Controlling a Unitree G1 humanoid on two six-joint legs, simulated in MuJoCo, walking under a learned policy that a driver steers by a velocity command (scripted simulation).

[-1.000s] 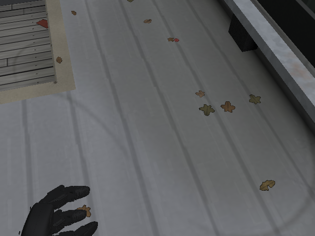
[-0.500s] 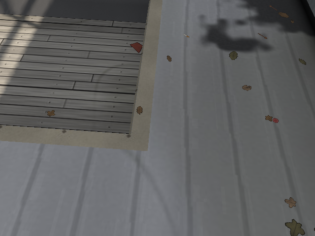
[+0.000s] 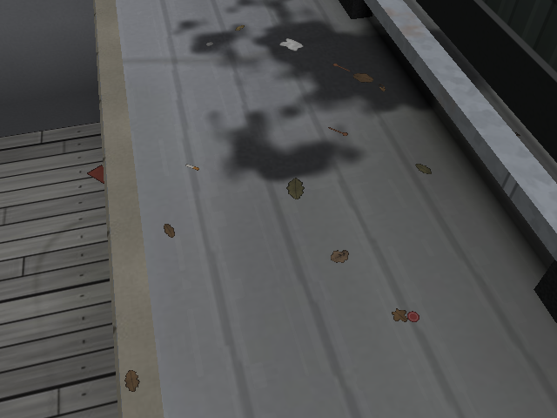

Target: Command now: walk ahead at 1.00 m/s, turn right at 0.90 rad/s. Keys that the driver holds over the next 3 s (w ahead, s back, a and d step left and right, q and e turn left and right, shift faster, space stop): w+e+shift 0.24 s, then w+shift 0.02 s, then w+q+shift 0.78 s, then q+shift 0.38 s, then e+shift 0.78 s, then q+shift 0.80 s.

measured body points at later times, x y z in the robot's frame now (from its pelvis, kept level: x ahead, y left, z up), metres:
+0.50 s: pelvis +0.42 +0.03 +0.04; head +0.43 +0.01 +0.49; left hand +0.70 +0.20 -0.02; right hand +0.34 -0.23 -0.09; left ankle +0.46 +0.16 -0.70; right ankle +0.39 -0.07 -0.62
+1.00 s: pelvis +0.81 -0.05 +0.02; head +0.83 -0.03 +0.47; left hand +0.75 +0.24 -0.11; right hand +1.08 -0.27 -0.02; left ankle +1.02 +0.09 -0.64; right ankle +0.63 -0.18 -0.70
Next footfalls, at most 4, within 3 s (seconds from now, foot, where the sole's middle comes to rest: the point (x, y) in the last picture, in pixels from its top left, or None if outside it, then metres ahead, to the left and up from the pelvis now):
0.30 left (241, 409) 0.50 0.14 -0.73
0.66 right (381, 350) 0.67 -0.18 -0.73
1.08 left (287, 211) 1.10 0.07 -0.74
1.50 right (305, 148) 1.39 0.03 -0.73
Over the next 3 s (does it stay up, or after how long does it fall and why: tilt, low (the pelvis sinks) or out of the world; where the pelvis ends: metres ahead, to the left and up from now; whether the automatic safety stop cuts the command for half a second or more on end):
stays up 1.29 0.05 0.05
